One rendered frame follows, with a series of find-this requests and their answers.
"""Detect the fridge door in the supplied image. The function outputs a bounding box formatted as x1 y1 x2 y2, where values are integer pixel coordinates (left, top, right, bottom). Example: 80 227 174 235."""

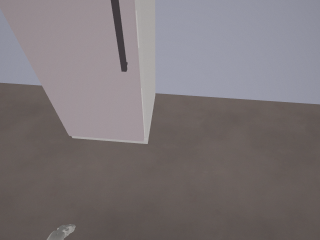
0 0 145 142

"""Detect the robot left hand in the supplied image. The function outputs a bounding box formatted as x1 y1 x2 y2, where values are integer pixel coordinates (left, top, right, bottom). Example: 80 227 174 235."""
47 224 76 240

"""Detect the handle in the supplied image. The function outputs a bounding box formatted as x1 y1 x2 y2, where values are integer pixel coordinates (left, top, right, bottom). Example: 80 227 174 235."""
111 0 128 72

